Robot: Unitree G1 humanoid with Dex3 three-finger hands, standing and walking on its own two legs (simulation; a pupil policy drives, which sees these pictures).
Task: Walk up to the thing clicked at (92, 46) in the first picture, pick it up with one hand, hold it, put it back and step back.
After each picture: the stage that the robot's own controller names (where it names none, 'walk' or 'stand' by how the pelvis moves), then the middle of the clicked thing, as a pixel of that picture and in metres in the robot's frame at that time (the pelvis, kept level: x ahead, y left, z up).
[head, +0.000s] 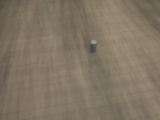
stand; (93, 45) +1.39 -0.08 -0.72
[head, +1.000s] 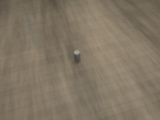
walk; (77, 56) +1.25 +0.21 -0.70
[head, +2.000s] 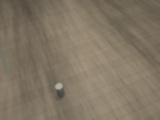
walk; (59, 89) +0.75 +0.30 -0.71
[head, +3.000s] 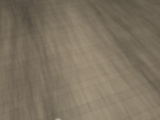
walk; out of the picture +0.46 +0.22 -0.71
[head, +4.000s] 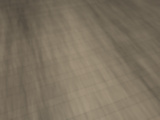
stand; out of the picture +0.37 +0.22 -0.72
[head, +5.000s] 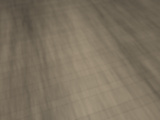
stand; out of the picture +0.35 +0.22 -0.72
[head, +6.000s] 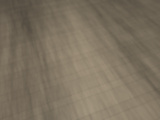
stand; out of the picture +0.36 +0.22 -0.73
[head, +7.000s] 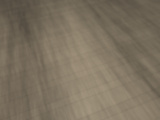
stand; out of the picture +0.35 +0.24 -0.73
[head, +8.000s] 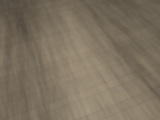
stand; out of the picture +0.34 +0.24 -0.73
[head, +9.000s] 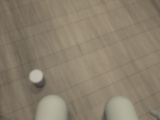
go down; (37, 78) +0.41 +0.23 -0.43
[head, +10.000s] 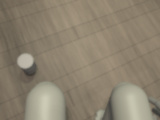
go down; (27, 64) +0.43 +0.26 -0.31
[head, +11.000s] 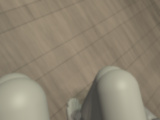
close in; out of the picture +0.41 +0.29 -0.23
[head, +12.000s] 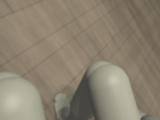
close; out of the picture +0.41 +0.30 -0.22
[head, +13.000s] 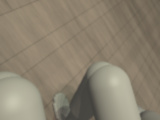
lift; out of the picture +0.38 +0.29 -0.23
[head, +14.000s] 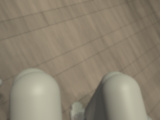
lift; out of the picture +0.31 +0.28 -0.18
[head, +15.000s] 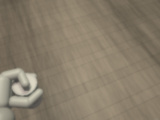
lift; (28, 92) +0.31 +0.20 +0.00
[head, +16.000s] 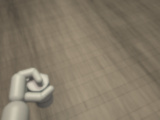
hold; (41, 91) +0.33 +0.17 +0.00
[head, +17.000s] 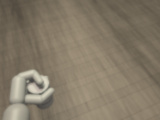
hold; (41, 93) +0.33 +0.17 -0.01
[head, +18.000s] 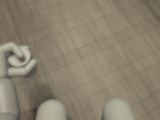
crouch; (24, 63) +0.41 +0.21 -0.09
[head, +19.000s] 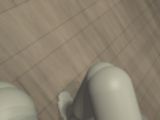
lower; out of the picture +0.42 +0.29 -0.23
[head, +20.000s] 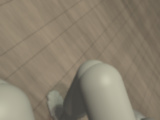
lower; out of the picture +0.42 +0.31 -0.23
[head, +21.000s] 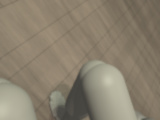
lower; out of the picture +0.42 +0.31 -0.23
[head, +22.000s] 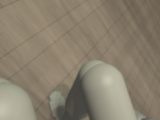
lower; out of the picture +0.42 +0.31 -0.23
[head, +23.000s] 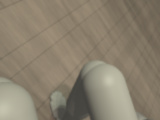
loosen; out of the picture +0.42 +0.31 -0.22
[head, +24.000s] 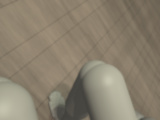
withdraw; out of the picture +0.41 +0.29 -0.23
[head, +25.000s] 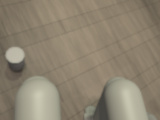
walk; (15, 59) +0.43 +0.25 -0.28
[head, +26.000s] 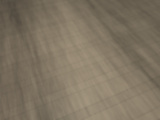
stand; out of the picture +0.36 +0.19 -0.65
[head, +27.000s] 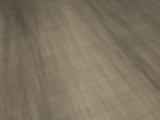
stand; out of the picture +0.38 +0.20 -0.67
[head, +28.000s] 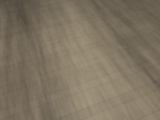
stand; out of the picture +0.37 +0.20 -0.67
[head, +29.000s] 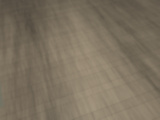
walk; out of the picture +0.39 +0.20 -0.72
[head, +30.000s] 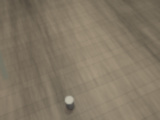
walk; (69, 102) +0.53 +0.16 -0.71
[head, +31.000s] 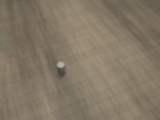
walk; (61, 68) +0.86 +0.18 -0.69
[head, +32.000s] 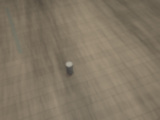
stand; (69, 67) +1.01 +0.22 -0.70
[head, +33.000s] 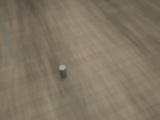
stand; (63, 71) +1.00 +0.25 -0.73
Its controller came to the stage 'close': yes
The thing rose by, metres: 0.71
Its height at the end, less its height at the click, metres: +0.00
